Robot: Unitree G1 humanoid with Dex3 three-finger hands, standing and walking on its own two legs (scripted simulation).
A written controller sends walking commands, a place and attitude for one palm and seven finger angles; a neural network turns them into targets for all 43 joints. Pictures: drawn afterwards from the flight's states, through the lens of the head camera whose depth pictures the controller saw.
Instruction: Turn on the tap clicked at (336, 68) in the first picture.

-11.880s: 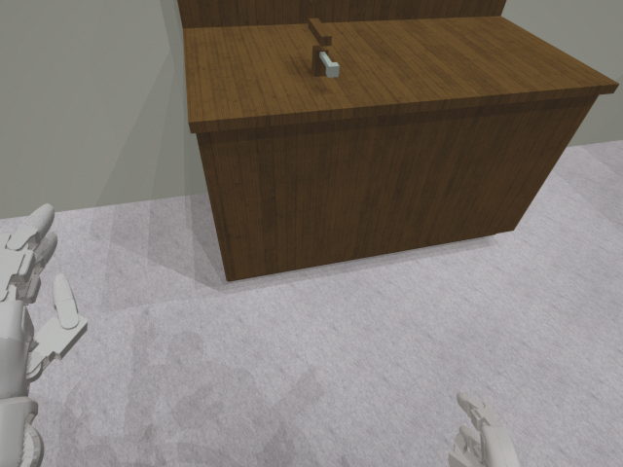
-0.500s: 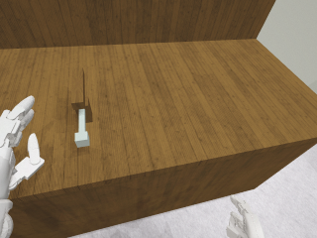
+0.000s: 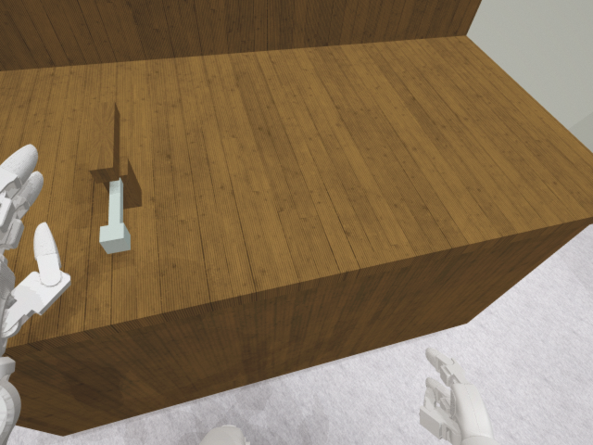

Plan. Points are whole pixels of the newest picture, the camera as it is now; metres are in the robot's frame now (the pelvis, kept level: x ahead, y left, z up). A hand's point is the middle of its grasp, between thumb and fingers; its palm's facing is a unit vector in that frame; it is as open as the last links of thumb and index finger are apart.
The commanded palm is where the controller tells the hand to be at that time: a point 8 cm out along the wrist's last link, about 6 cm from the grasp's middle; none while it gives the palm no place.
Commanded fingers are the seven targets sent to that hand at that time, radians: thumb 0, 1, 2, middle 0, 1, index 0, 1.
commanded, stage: shuffle to correct the standing spot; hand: left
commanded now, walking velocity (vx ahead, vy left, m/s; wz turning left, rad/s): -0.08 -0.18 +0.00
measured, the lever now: (115, 238) +0.33 +0.27 +0.07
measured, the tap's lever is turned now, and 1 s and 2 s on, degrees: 0 0 0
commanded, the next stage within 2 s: come to a stop and stand still in 1.32 s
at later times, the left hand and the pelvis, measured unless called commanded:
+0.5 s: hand (65, 283) +0.22 +0.23 +0.18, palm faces +0.30 -0.84 -0.46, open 7.4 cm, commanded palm +0.16 +0.27 +0.18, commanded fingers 0.00 0.90 0.90 -0.20 -0.30 -0.20 -0.30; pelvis +0.00 -0.01 +0.00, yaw +0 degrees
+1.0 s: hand (62, 308) +0.20 +0.23 +0.17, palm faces +0.34 -0.85 -0.41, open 7.4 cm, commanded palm +0.14 +0.27 +0.18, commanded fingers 0.00 0.90 0.90 -0.20 -0.30 -0.20 -0.30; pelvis -0.01 -0.01 -0.01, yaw +1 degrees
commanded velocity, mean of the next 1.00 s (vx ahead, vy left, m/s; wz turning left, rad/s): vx -0.14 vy -0.18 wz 0.00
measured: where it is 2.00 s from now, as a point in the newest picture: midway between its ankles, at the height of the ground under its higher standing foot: outside the picture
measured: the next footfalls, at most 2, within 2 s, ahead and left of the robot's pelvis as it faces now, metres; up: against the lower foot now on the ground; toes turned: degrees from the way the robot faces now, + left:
left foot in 1.08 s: +0.05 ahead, +0.10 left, +0.00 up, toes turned +2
right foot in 1.40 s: +0.05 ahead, -0.16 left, +0.00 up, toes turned +5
